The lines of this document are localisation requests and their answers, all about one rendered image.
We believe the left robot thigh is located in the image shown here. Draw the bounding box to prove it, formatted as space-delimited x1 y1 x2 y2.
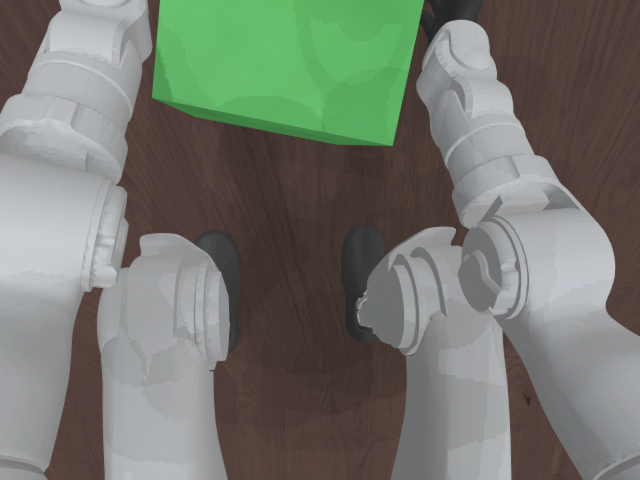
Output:
101 254 229 480

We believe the left robot upper arm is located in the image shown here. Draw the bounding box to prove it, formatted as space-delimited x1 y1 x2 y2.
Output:
0 153 129 480

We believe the right robot hand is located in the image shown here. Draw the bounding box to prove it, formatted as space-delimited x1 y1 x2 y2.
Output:
419 0 483 47

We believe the left robot foot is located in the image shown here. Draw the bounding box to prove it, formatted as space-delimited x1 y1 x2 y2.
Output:
194 231 241 355

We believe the robot left forearm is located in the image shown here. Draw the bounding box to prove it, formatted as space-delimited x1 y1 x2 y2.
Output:
0 0 152 185

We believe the carton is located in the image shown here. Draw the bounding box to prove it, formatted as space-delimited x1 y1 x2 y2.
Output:
152 0 424 146

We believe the right robot upper arm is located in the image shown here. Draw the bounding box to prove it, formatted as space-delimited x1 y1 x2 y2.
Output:
458 208 640 480

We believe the robot right forearm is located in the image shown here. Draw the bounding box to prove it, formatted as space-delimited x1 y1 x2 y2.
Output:
416 20 615 285

